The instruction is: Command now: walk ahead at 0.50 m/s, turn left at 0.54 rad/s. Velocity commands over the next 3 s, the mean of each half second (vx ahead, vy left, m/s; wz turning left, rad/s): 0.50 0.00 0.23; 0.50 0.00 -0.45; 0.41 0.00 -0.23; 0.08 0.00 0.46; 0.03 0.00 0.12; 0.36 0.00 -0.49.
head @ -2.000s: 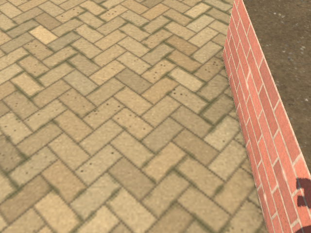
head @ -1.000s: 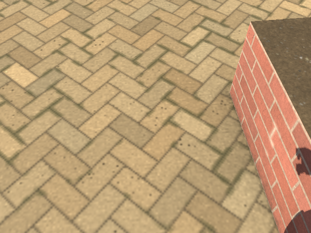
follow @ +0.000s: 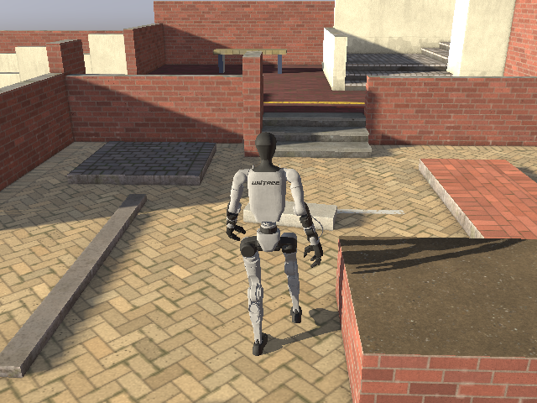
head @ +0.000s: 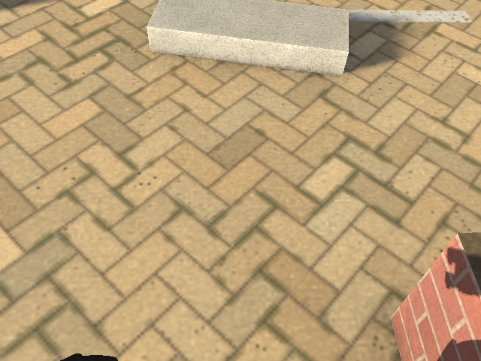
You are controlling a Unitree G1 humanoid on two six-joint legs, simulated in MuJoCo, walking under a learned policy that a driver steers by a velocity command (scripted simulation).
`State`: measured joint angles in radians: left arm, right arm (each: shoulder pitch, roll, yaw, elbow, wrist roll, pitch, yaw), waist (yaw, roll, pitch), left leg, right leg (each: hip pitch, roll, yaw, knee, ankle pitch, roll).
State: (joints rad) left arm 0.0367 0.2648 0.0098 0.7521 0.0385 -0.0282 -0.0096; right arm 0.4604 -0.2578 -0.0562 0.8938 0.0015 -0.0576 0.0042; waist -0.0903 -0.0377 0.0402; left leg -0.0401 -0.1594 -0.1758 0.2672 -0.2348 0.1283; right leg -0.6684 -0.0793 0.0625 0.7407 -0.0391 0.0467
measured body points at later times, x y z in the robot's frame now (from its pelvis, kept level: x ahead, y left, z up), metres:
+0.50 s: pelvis +0.27 -0.03 +0.00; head +0.30 -0.04 +0.45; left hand +0.19 +0.23 -0.13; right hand +0.48 -0.25 -0.11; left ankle +0.37 +0.12 -0.70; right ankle +0.23 -0.13 -0.74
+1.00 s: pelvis +0.50 +0.00 +0.00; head +0.53 +0.01 +0.45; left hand +0.71 +0.23 -0.12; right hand +0.44 -0.26 -0.13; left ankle +0.44 +0.11 -0.74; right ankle +0.61 -0.15 -0.69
